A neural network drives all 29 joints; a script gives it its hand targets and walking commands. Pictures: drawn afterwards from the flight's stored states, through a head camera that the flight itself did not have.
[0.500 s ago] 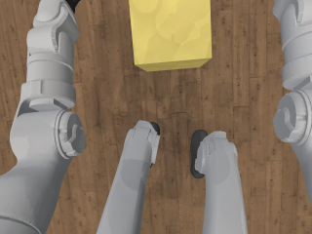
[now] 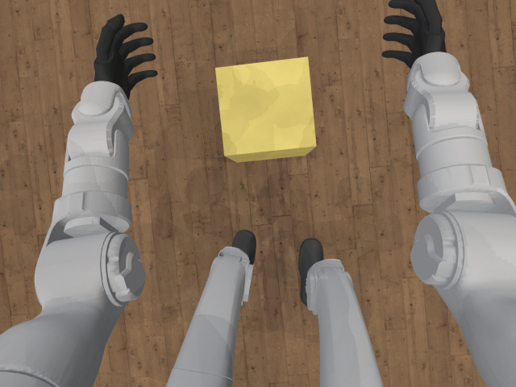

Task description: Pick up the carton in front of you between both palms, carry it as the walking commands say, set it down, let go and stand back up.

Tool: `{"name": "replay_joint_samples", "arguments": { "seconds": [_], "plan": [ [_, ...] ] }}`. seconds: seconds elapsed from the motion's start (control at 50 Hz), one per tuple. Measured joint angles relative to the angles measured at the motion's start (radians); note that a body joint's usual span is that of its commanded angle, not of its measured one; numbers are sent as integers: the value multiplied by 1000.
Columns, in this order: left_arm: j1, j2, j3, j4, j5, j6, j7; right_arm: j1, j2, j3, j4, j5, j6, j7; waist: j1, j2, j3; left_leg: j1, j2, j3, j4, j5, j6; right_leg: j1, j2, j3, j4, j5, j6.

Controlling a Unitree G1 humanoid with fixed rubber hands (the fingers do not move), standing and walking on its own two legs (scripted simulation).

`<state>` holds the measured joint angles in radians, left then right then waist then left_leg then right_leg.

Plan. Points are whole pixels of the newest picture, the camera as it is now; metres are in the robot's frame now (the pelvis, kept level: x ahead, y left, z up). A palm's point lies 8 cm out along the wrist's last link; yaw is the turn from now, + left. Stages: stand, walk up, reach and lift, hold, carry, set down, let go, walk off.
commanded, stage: let go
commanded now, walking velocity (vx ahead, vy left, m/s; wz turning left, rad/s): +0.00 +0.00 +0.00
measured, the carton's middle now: (266, 118) +0.53 +0.07 -0.53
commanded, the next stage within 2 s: stand in 1.28 s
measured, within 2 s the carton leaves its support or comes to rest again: neither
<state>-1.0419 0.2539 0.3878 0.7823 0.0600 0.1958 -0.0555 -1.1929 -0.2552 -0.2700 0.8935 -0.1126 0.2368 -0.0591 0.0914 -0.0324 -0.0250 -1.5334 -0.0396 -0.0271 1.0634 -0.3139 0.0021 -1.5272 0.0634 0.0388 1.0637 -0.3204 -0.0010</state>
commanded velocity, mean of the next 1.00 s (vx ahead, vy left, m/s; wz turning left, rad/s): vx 0.00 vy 0.00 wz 0.00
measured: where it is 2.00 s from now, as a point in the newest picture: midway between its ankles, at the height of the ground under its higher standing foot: (274, 279)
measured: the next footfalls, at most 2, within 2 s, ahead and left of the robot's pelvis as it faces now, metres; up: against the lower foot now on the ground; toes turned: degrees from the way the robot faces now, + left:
none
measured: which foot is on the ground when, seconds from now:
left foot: down 0.00-1.00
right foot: down 0.00-1.00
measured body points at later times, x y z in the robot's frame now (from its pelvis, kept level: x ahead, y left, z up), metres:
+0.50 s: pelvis +0.06 +0.01 +0.09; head +0.22 +0.01 +0.51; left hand +0.32 +0.26 +0.00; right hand +0.37 -0.18 -0.01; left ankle +0.06 +0.11 -0.62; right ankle +0.06 -0.11 -0.62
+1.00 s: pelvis +0.08 -0.02 +0.12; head +0.09 -0.01 +0.57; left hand +0.25 +0.22 +0.04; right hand +0.25 -0.25 +0.04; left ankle +0.06 +0.11 -0.62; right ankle +0.06 -0.11 -0.62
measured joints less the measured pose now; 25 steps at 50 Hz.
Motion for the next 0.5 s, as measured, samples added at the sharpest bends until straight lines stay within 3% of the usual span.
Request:
{"name": "replay_joint_samples", "arguments": {
  "seconds": [0.1,0.18,0.32,0.5],
  "plan": [
    [209,-13,-60,-74,33,-31,-43,258,81,5,-150,-11,-28,-39,-13,7,-5,149,3,5,-113,20,11,152,-1,12,-122,26,6],
    [361,-14,-111,-117,17,-60,-61,438,104,29,-229,-1,-60,-42,-9,20,0,277,2,9,-190,31,18,281,-6,20,-203,40,11],
    [590,-23,-178,-148,-38,-122,-68,665,105,73,-264,8,-124,-14,-8,43,-15,479,-8,7,-291,41,26,485,-20,24,-303,45,15],
    [903,-54,-265,-223,-76,-182,-41,951,98,126,-292,40,-197,25,-24,55,-17,759,-12,-5,-411,46,23,765,-28,18,-417,45,6]
  ]
}}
